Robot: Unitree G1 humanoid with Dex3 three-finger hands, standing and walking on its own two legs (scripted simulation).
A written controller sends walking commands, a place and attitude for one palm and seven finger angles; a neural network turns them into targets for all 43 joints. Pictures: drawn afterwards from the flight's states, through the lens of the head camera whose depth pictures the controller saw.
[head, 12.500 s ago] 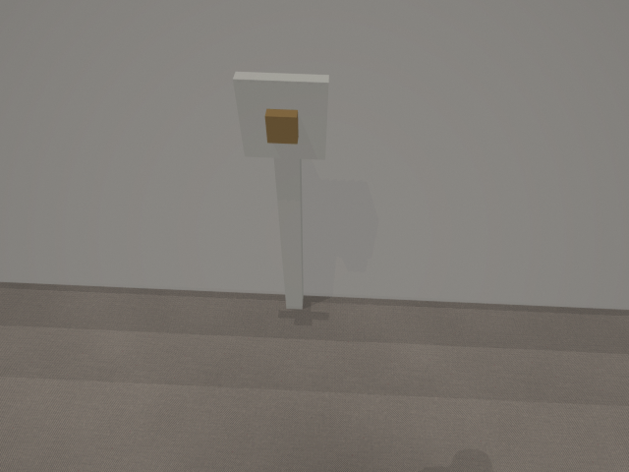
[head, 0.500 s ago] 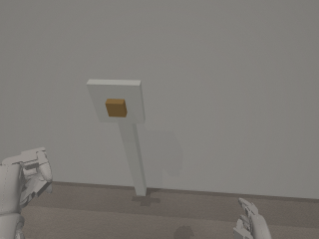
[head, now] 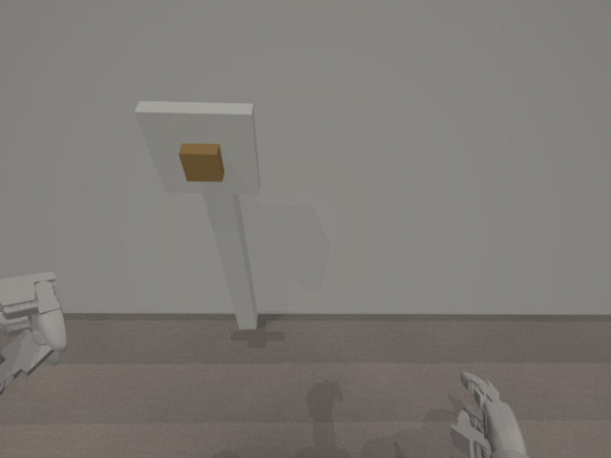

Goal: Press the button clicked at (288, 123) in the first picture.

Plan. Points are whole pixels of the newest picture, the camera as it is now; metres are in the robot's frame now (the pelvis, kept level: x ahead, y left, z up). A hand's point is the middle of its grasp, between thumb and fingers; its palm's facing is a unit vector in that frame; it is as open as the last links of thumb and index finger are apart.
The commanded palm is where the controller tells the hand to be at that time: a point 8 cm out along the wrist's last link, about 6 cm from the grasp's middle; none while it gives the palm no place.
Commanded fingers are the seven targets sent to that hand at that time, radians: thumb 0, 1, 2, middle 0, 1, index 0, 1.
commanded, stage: step back with the hand held close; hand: left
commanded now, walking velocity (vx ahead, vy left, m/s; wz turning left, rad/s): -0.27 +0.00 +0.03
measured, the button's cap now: (203, 161) +0.56 +0.21 +0.04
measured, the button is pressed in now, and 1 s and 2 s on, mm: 0 0 0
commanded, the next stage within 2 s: stop stepping back and stand still in 0.70 s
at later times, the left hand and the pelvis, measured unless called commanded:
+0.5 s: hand out of the picture +0.09 +0.26 +0.16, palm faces +0.45 -0.80 -0.40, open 3.1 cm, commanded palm +0.02 +0.30 +0.18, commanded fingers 0.00 0.90 0.90 -1.30 -1.50 -1.30 -1.50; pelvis -0.09 +0.02 -0.02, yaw +4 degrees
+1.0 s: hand out of the picture +0.01 +0.26 +0.17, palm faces +0.36 -0.84 -0.40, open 3.0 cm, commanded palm -0.07 +0.30 +0.18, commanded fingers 0.00 0.90 0.90 -1.30 -1.50 -1.30 -1.50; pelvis -0.21 +0.02 -0.01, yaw -3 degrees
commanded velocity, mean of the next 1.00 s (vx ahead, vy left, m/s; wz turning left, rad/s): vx -0.22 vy -0.01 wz -0.04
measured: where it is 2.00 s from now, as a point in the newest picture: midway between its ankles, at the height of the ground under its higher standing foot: outside the picture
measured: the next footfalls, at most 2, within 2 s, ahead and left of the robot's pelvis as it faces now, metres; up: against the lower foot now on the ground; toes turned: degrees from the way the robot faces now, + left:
right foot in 0.76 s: -0.21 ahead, -0.06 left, +0.00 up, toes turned -4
left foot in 0.92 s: -0.09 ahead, +0.10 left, +0.00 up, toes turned +1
